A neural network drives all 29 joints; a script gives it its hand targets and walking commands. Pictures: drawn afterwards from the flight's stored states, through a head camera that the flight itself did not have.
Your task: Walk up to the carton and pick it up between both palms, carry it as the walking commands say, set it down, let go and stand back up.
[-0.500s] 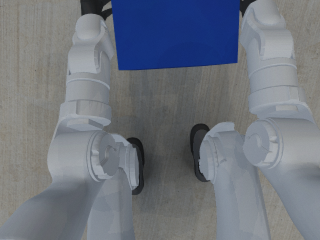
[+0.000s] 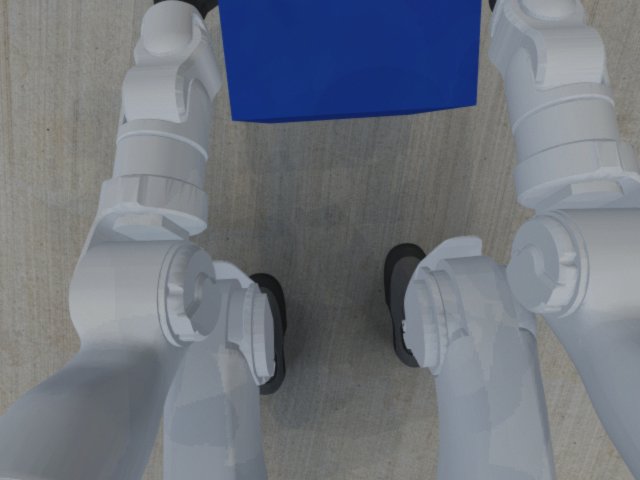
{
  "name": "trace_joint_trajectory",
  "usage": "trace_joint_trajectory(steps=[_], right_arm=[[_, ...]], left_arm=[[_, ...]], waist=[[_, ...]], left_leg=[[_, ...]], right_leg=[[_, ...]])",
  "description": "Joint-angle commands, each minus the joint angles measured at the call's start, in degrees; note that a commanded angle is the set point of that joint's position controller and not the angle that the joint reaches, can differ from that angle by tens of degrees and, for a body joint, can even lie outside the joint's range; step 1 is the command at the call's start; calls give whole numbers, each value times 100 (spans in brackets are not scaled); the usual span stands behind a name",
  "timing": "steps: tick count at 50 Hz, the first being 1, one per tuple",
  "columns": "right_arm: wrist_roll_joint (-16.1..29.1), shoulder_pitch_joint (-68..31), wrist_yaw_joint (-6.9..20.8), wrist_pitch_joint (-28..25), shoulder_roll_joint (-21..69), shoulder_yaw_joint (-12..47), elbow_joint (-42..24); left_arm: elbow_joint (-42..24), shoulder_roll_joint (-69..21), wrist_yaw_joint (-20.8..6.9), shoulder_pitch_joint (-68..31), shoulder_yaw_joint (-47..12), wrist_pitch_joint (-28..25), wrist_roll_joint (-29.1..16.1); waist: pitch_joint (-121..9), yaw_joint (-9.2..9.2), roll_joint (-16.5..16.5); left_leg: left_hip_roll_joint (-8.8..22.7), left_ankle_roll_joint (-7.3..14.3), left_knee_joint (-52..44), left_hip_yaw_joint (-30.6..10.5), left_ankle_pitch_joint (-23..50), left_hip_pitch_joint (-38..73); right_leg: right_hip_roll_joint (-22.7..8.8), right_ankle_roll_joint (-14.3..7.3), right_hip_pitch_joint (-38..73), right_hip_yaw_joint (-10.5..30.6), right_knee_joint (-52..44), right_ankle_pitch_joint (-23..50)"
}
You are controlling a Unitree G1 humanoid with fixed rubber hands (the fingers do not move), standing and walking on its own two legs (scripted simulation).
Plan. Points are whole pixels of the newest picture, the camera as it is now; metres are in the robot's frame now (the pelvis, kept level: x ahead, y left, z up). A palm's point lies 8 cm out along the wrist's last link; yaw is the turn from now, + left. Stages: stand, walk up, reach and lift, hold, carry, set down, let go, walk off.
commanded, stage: set down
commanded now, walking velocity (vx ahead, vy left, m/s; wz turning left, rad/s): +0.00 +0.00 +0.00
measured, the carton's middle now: (340, 12) +0.55 -0.06 -0.22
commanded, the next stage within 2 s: none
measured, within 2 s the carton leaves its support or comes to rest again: rests again in 0.52 s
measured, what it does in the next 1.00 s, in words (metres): stands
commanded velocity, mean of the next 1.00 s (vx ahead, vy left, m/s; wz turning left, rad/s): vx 0.00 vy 0.00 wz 0.00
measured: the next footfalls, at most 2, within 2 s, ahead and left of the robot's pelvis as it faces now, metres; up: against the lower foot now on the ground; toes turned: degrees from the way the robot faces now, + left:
none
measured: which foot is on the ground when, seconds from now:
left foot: down 0.00-1.00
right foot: down 0.00-1.00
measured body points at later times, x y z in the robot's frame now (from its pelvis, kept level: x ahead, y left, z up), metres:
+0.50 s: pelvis +0.00 +0.00 -0.01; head +0.37 -0.02 +0.24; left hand +0.57 +0.09 -0.18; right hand +0.55 -0.20 -0.18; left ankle +0.09 +0.12 -0.34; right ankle +0.11 -0.13 -0.34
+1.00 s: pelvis +0.00 +0.00 -0.01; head +0.37 -0.02 +0.23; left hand +0.57 +0.09 -0.19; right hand +0.55 -0.21 -0.18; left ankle +0.09 +0.12 -0.34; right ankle +0.11 -0.13 -0.34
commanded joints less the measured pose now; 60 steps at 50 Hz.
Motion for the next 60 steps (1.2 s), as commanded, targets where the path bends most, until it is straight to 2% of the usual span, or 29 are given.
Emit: trace_joint_trajectory(steps=[1, 11, 23, 32, 48, 60], right_arm=[[618, -3079, 1627, -144, 5288, 2054, -484], [709, -3281, 1677, -184, 5158, 1947, -366], [702, -3103, 1713, -262, 5050, 1824, -187], [801, -3060, 1749, -344, 5031, 1852, -193], [617, -2869, 1779, -358, 4801, 1641, 229], [480, -2682, 1747, -425, 4629, 1475, 369]], left_arm=[[-599, -5240, -1639, -3715, -2289, -176, -618], [-576, -5010, -1617, -3899, -2217, -227, -582], [-532, -5102, -1654, -3763, -2308, -267, -664], [-461, -5077, -1628, -3612, -2306, -352, -692], [17, -4831, -1723, -3223, -1917, -337, -373], [127, -4621, -1746, -2995, -1761, -390, -231]], waist=[[-7032, -250, -110], [-6792, -165, -32], [-6561, -316, 156], [-6400, -262, 124], [-5356, -158, 89], [-5172, -158, 102]], left_leg=[[-569, 104, -940, 555, 1986, 2812], [-521, 123, -900, 549, 1799, 2863], [-516, 83, -790, 507, 1977, 2911], [-521, 91, -722, 463, 2200, 2895], [-473, 116, -711, 456, 1733, 2413], [-436, 90, -648, 450, 1792, 2358]], right_leg=[[503, -48, 4211, -620, -751, 2302], [487, -53, 4013, -592, -698, 2069], [476, -92, 3868, -598, -579, 2214], [473, -100, 3718, -598, -484, 2363], [462, -117, 3323, -501, -498, 1909], [460, -99, 3350, -486, -452, 1971]])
